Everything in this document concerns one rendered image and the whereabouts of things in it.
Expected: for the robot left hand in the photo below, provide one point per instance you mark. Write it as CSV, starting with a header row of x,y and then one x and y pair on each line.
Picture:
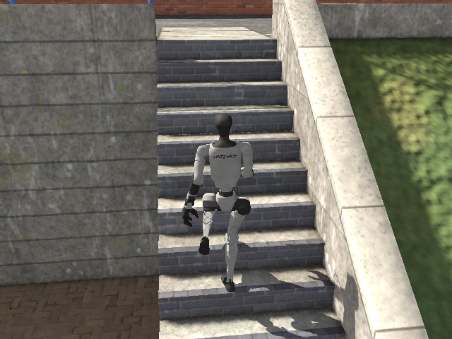
x,y
186,217

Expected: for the right robot foot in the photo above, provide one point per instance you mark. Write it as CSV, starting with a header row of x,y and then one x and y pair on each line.
x,y
229,285

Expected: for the right robot upper arm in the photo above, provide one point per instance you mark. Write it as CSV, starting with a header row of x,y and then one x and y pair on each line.
x,y
247,151

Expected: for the humanoid robot head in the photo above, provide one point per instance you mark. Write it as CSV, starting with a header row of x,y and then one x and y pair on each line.
x,y
223,123

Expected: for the robot left forearm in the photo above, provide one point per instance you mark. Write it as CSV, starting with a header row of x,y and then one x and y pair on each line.
x,y
192,193

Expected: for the left robot upper arm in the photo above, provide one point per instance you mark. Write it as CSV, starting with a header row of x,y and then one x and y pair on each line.
x,y
199,164

